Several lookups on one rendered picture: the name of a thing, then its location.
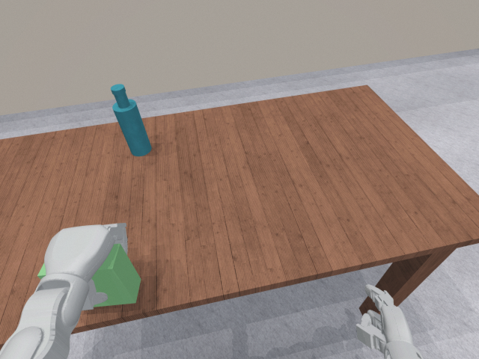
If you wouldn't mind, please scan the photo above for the robot right hand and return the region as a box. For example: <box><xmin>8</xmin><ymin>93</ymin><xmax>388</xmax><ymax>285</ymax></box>
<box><xmin>356</xmin><ymin>284</ymin><xmax>413</xmax><ymax>354</ymax></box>

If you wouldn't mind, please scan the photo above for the robot left forearm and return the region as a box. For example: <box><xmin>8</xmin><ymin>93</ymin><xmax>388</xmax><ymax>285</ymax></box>
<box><xmin>0</xmin><ymin>273</ymin><xmax>89</xmax><ymax>359</ymax></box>

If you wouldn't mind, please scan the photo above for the robot left hand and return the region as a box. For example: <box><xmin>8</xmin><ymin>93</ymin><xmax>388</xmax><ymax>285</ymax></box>
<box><xmin>44</xmin><ymin>223</ymin><xmax>128</xmax><ymax>310</ymax></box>

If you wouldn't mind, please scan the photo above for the sponge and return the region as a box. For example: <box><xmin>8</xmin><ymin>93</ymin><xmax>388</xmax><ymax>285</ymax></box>
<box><xmin>38</xmin><ymin>244</ymin><xmax>141</xmax><ymax>307</ymax></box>

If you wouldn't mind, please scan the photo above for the table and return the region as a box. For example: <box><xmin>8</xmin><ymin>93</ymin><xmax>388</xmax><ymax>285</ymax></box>
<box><xmin>0</xmin><ymin>85</ymin><xmax>479</xmax><ymax>351</ymax></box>

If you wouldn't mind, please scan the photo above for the robot right forearm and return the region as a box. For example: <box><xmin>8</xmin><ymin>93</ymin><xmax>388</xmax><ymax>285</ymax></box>
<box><xmin>384</xmin><ymin>340</ymin><xmax>423</xmax><ymax>359</ymax></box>

